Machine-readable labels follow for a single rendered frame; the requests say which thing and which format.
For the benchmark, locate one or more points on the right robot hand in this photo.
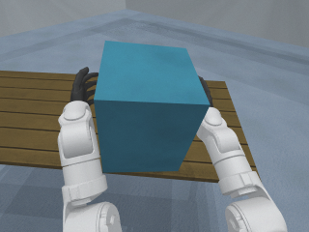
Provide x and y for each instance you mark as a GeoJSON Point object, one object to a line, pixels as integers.
{"type": "Point", "coordinates": [206, 89]}

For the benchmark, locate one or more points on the table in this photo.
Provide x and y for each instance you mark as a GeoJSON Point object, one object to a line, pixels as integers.
{"type": "Point", "coordinates": [32, 102]}

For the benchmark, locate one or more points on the robot right upper arm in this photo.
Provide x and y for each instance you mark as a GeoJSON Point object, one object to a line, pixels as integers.
{"type": "Point", "coordinates": [256, 214]}

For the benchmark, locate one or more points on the left robot hand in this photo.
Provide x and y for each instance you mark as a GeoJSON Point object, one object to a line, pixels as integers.
{"type": "Point", "coordinates": [79, 87]}

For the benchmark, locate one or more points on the robot left forearm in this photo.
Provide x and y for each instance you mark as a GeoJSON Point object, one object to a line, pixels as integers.
{"type": "Point", "coordinates": [79, 156]}

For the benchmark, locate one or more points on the carton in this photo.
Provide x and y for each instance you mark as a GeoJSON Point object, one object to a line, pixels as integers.
{"type": "Point", "coordinates": [149, 104]}

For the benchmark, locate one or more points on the robot right forearm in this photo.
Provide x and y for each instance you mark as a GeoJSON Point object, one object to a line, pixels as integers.
{"type": "Point", "coordinates": [235, 175]}

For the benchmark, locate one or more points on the robot left upper arm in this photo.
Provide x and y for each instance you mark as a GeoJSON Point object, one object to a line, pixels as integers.
{"type": "Point", "coordinates": [98, 217]}

